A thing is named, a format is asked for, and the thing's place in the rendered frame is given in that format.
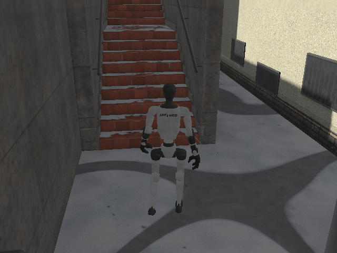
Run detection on stairs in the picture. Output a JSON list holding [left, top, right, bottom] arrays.
[[100, 32, 199, 150], [107, 0, 165, 25]]

